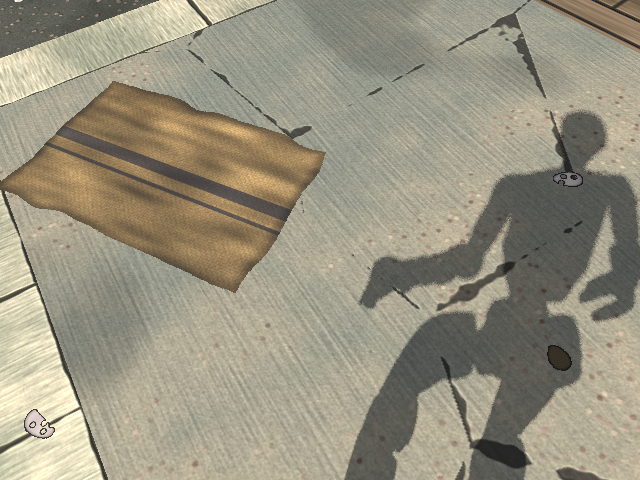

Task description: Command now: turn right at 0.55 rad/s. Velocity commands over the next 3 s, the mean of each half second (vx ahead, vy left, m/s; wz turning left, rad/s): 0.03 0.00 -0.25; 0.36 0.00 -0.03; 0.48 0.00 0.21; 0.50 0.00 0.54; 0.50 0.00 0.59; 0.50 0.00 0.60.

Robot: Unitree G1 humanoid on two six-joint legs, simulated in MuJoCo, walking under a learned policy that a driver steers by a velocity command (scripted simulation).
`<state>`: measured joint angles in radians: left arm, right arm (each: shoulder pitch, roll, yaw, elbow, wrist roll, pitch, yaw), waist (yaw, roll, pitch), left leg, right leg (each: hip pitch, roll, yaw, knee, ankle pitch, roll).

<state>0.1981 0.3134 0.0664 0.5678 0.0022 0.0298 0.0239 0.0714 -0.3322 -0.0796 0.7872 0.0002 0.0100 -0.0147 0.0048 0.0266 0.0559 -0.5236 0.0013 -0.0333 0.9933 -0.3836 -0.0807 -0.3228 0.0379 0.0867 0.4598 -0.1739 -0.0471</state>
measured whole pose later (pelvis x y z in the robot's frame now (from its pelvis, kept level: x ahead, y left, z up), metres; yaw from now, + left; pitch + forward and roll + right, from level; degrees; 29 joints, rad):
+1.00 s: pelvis +0.15 +0.04 +0.00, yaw -6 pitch +1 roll +0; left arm 0.23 0.30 0.06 0.69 -0.01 -0.07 -0.01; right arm 0.39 -0.26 -0.03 0.84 0.00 -0.08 0.02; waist -0.05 -0.04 -0.01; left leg -0.06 -0.04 0.03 0.28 -0.25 0.06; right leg -0.63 -0.10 0.02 0.99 -0.16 0.00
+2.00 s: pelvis +0.70 +0.05 +0.00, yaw +20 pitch +1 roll +0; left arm 0.12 0.31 0.06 0.73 0.01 -0.10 0.00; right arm 0.31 -0.28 -0.07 0.68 0.01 -0.05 0.02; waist -0.03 -0.03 0.06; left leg -0.24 -0.11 -0.04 0.39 -0.16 0.11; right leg -0.59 -0.10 0.07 1.07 -0.28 0.03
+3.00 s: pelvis +1.14 +0.32 +0.00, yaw +56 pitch +1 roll +0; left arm 0.14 0.32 0.05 0.73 0.01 -0.10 -0.01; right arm 0.29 -0.29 -0.07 0.64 0.01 -0.04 0.02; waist -0.02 -0.03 0.07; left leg -0.27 -0.11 -0.05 0.42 -0.16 0.10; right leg -0.56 -0.10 0.06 1.09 -0.31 0.03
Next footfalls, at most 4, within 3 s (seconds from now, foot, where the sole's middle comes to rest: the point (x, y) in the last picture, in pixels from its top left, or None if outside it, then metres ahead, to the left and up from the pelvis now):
0.20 left None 0.06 0.14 -0.78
0.48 right None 0.01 -0.12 -0.78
0.76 left None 0.14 0.13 -0.78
1.24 right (435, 463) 0.46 -0.14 -0.78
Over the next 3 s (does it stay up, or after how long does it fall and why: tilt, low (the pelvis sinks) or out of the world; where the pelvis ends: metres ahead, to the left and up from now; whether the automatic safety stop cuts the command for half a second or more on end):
stays up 1.14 0.32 0.00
